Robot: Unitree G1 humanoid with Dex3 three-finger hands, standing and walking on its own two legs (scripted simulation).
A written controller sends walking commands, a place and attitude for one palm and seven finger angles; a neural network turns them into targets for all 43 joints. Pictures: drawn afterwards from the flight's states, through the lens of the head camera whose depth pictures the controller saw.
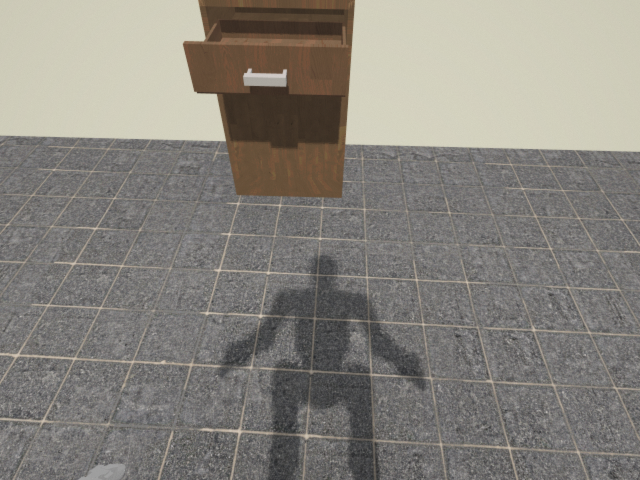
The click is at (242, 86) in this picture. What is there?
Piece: drawer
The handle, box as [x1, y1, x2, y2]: [243, 69, 286, 86]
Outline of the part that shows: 243,76 244,85 285,86 286,84 285,69 283,69 282,74 252,73 251,69 248,69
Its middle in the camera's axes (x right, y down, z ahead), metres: -0.16 -0.46 +1.10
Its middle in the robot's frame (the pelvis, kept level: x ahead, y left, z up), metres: +1.13 +0.21 -0.02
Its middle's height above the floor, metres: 0.75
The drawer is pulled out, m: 0.30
